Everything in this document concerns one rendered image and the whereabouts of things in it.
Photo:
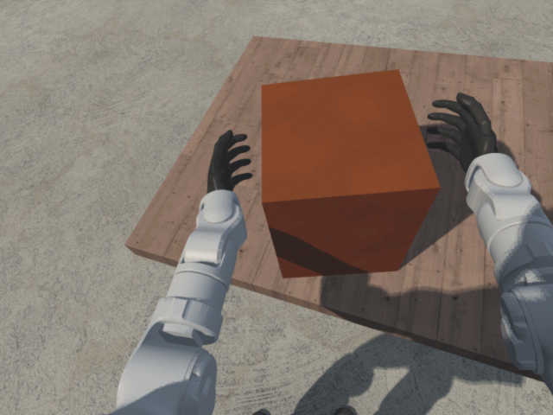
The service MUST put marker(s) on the carton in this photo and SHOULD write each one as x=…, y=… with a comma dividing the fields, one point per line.
x=347, y=180

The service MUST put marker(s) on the robot right hand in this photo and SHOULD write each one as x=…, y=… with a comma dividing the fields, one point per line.
x=475, y=136

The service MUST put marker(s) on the robot right upper arm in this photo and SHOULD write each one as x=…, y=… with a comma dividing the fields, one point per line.
x=527, y=329

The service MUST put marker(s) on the robot left upper arm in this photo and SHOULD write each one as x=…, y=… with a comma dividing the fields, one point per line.
x=168, y=379

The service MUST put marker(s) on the robot right forearm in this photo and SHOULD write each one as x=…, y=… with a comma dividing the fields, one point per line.
x=517, y=233

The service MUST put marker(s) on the robot left forearm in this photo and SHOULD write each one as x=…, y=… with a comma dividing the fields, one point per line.
x=190, y=313

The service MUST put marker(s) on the robot left hand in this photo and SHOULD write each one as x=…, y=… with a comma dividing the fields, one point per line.
x=220, y=171

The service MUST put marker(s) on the table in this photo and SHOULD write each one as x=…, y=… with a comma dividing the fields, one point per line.
x=444, y=294

